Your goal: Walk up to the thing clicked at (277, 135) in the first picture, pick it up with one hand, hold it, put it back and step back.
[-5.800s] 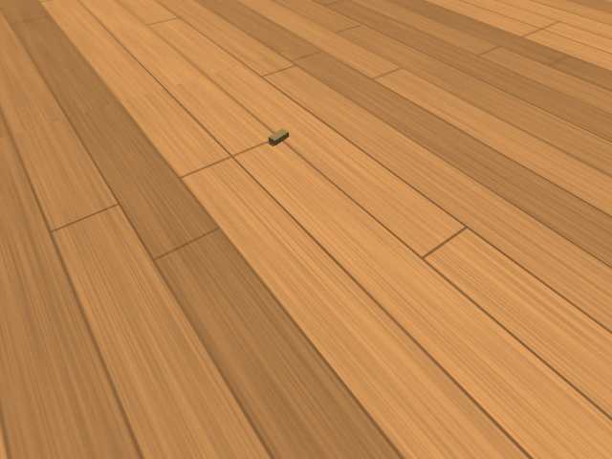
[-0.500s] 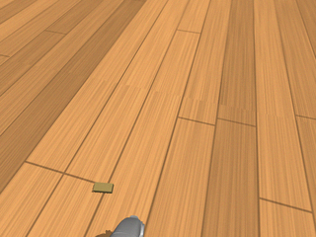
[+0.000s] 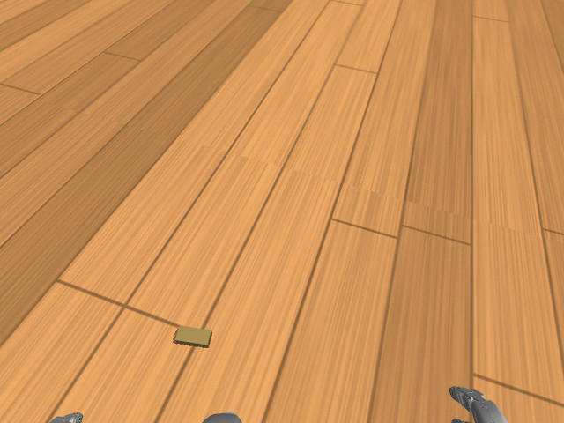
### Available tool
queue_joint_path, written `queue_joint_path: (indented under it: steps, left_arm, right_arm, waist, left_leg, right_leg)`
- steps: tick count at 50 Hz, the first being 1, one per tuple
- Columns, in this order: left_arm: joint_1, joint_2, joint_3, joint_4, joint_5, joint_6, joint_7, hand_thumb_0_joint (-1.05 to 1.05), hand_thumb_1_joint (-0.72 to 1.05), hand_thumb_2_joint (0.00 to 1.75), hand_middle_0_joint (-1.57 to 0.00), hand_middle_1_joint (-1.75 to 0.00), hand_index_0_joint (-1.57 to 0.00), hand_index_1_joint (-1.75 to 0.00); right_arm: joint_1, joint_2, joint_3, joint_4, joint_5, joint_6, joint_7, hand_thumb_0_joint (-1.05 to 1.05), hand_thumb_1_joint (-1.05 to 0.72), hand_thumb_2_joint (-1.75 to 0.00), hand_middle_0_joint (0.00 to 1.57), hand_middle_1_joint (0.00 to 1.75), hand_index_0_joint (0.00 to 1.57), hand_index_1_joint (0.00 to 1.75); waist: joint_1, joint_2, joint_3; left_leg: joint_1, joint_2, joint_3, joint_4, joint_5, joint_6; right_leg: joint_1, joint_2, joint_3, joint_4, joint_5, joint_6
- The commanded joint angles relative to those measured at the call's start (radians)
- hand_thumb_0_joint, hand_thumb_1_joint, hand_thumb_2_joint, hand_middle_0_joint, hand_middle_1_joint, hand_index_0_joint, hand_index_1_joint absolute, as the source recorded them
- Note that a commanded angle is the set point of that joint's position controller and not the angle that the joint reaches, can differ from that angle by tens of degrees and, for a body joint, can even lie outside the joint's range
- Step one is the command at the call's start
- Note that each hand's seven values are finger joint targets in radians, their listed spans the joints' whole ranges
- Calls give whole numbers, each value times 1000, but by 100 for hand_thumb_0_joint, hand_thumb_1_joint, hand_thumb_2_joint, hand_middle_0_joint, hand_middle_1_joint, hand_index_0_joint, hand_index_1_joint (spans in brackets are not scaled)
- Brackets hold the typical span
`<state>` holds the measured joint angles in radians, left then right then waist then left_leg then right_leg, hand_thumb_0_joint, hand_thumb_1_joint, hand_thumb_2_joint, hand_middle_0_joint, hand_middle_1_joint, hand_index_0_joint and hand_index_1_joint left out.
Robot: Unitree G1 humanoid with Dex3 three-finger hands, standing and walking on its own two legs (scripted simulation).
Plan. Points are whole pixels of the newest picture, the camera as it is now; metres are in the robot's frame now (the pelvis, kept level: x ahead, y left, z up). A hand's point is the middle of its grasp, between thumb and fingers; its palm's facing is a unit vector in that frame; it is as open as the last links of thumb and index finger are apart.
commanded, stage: walk up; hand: left
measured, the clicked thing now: (194, 336) +0.48 +0.28 -0.73
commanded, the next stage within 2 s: stand in 1.26 s
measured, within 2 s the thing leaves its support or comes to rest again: neither
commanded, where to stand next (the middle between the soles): +0.07 +0.03 m, yaw -3 degrees
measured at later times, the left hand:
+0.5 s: hand out of the picture +0.07 +0.28 -0.13, palm faces -0.04 -0.92 -0.38, open 7.4 cm
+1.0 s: hand out of the picture +0.11 +0.26 -0.12, palm faces -0.07 -0.93 -0.36, open 7.4 cm
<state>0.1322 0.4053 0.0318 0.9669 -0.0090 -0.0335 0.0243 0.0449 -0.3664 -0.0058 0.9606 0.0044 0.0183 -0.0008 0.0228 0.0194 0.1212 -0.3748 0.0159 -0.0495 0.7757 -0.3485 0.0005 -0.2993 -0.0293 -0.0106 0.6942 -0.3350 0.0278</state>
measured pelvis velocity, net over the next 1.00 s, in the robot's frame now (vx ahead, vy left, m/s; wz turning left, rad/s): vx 0.01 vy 0.00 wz -0.03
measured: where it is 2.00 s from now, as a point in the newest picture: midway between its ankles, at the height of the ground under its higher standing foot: outside the picture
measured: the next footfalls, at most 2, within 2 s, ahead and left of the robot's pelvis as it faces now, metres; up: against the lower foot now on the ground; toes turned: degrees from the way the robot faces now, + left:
none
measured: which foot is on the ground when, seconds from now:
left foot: down 0.00-1.00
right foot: down 0.00-1.00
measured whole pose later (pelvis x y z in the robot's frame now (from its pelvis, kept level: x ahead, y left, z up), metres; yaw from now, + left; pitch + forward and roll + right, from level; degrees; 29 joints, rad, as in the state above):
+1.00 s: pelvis +0.01 +0.00 +0.03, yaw -2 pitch -2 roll +0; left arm 0.07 0.37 0.00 1.12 0.01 -0.02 0.00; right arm 0.05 -0.36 -0.04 1.13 0.00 0.03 0.03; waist -0.01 0.00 0.07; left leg -0.19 0.01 0.02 0.39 -0.17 0.00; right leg -0.17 -0.04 0.06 0.38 -0.18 0.05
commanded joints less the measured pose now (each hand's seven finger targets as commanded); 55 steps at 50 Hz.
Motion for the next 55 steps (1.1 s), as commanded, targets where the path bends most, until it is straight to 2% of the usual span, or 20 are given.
queue_joint_path:
  steps: [1, 2, 3, 4, 5, 6, 7, 8, 9, 11, 13, 15, 18, 26, 33, 40, 43, 46, 49, 55]
  left_arm:
    - [8, 342, 66, -17, 26, -32, 24, 0, 90, 90, -20, -30, -20, -30]
    - [-83, 333, 65, -40, 30, -33, 21, 0, 90, 90, -20, -30, -20, -30]
    - [-129, 298, 55, -46, 26, -29, 16, 0, 90, 90, -20, -30, -20, -30]
    - [-132, 263, 43, -44, 25, -26, 13, 0, 90, 90, -20, -30, -20, -30]
    - [-116, 235, 36, -38, 20, -23, 12, 0, 90, 90, -20, -30, -20, -30]
    - [-80, 200, 28, -21, 14, -18, 9, 0, 90, 90, -20, -30, -20, -30]
    - [-35, 201, 29, -1, 9, -13, 8, 0, 90, 90, -20, -30, -20, -30]
    - [1, 206, 34, 23, 8, -6, 4, 0, 90, 90, -20, -30, -20, -30]
    - [17, 200, 35, 37, 10, -7, 0, 0, 90, 90, -20, -30, -20, -30]
    - [21, 188, 29, 49, 13, -17, -4, 0, 90, 90, -20, -30, -20, -30]
    - [-18, 213, 28, 49, 11, -23, -1, 0, 90, 90, -20, -30, -20, -30]
    - [-53, 211, 21, 48, 11, -22, 0, 0, 90, 90, -20, -30, -20, -30]
    - [-42, 198, 11, 66, 8, -21, -2, 0, 90, 90, -20, -30, -20, -30]
    - [-73, 204, 7, 94, 9, -21, 0, 0, 90, 90, -20, -30, -20, -30]
    - [-92, 191, 6, 99, 11, -19, 0, 0, 90, 90, -20, -30, -20, -30]
    - [-91, 187, 8, 98, 19, -12, -3, 0, 90, 90, -20, -30, -20, -30]
    - [-89, 186, 11, 95, 21, -14, -4, 0, 90, 90, -20, -30, -20, -30]
    - [-108, 189, 12, 89, 21, -12, -6, 0, 90, 90, -20, -30, -20, -30]
    - [-92, 182, 11, 88, 22, -9, -7, 0, 90, 90, -20, -30, -20, -30]
    - [-82, 180, 13, 87, 22, -7, -7, 0, 90, 90, -20, -30, -20, -30]
  right_arm:
    - [-40, -200, -64, -54, -5, -1, -5, 0, -90, -90, 20, 30, 20, 30]
    - [0, -221, -79, -22, -13, 2, -4, 0, -90, -90, 20, 30, 20, 30]
    - [45, -221, -84, 5, -14, -2, 3, 0, -90, -90, 20, 30, 20, 30]
    - [53, -218, -83, 22, -6, -9, 9, 0, -90, -90, 20, 30, 20, 30]
    - [27, -237, -86, 18, -12, -14, 12, 0, -90, -90, 20, 30, 20, 30]
    - [-24, -238, -85, 13, -15, -18, 14, 0, -90, -90, 20, 30, 20, 30]
    - [-48, -255, -84, -3, -21, -20, 15, 0, -90, -90, 20, 30, 20, 30]
    - [-66, -260, -84, -5, -26, -20, 15, 0, -90, -90, 20, 30, 20, 30]
    - [-78, -260, -78, -5, -25, -18, 16, 0, -90, -90, 20, 30, 20, 30]
    - [-99, -223, -68, 4, -20, -15, 16, 0, -90, -90, 20, 30, 20, 30]
    - [-72, -216, -69, 24, -18, -15, 16, 0, -90, -90, 20, 30, 20, 30]
    - [-48, -221, -69, 48, -18, -15, 17, 0, -90, -90, 20, 30, 20, 30]
    - [-59, -224, -69, 62, -15, -17, 17, 0, -90, -90, 20, 30, 20, 30]
    - [-40, -209, -69, 94, -4, -16, 17, 0, -90, -90, 20, 30, 20, 30]
    - [-48, -197, -70, 106, -3, -13, 18, 0, -90, -90, 20, 30, 20, 30]
    - [-73, -199, -71, 99, -9, -12, 19, 0, -90, -90, 20, 30, 20, 30]
    - [-71, -199, -70, 95, -9, -13, 21, 0, -90, -90, 20, 30, 20, 30]
    - [-57, -205, -73, 98, -13, -12, 21, 0, -90, -90, 20, 30, 20, 30]
    - [-56, -209, -73, 92, -14, -14, 21, 0, -90, -90, 20, 30, 20, 30]
    - [-41, -212, -74, 89, -12, -17, 18, 0, -90, -90, 20, 30, 20, 30]
  waist:
    - [-10, -143, -131]
    - [-46, -138, -105]
    - [-83, -112, -100]
    - [-85, -78, -104]
    - [-70, -9, -88]
    - [-30, 47, -98]
    - [-10, 64, -130]
    - [6, 53, -131]
    - [14, 53, -108]
    - [24, 50, -112]
    - [-6, 44, -131]
    - [-25, 62, -151]
    - [-13, 44, -165]
    - [-31, -35, -172]
    - [-31, -41, -175]
    - [-23, -21, -144]
    - [-21, -19, -153]
    - [-31, -17, -141]
    - [-24, 3, -152]
    - [-26, 3, -176]
  left_leg:
    - [-18, 0, -18, 30, -107, 34]
    - [73, 30, -12, 54, -142, 24]
    - [145, 39, -13, -32, -106, 26]
    - [178, 32, -25, -144, -24, 39]
    - [139, 71, -114, -281, 52, 65]
    - [97, 133, -214, -364, 47, 103]
    - [61, 192, -292, -411, -39, 149]
    - [-10, 211, -298, -444, -186, 170]
    - [-76, 202, -279, -448, -218, 160]
    - [-33, 123, -166, -398, -151, 80]
    - [59, 74, -109, -329, -17, 44]
    - [109, 83, -115, -367, -42, 47]
    - [137, 107, -130, -395, 27, 55]
    - [222, 88, -57, -386, 222, 33]
    - [265, 88, -33, -412, 264, 24]
    - [247, 97, -39, -458, 183, 23]
    - [257, 96, -32, -450, 201, 21]
    - [235, 88, -32, -462, 145, 17]
    - [219, 102, -52, -488, 108, 24]
    - [246, 104, -40, -469, 194, 24]
  right_leg:
    - [-2, -331, 410, -349, 41, -207]
    - [-96, -338, 394, -332, 7, -226]
    - [-146, -285, 299, -298, -16, -190]
    - [-138, -212, 190, -262, -3, -135]
    - [-115, -119, 98, -178, 29, -76]
    - [-65, -29, 28, -97, -1, -43]
    - [-22, 13, 7, -37, -60, -37]
    - [37, 13, 8, -21, -112, -41]
    - [98, 7, 16, -46, -115, -44]
    - [112, -34, 68, -190, -7, -59]
    - [55, -78, 143, -253, 51, -73]
    - [38, -79, 129, -268, 20, -70]
    - [76, -51, 84, -269, 89, -51]
    - [103, -95, 110, -332, 244, -48]
    - [105, -106, 112, -368, 253, -42]
    - [95, -96, 110, -390, 189, -40]
    - [103, -99, 116, -398, 199, -42]
    - [100, -97, 121, -399, 175, -42]
    - [125, -79, 100, -376, 179, -40]
    - [138, -82, 99, -361, 244, -41]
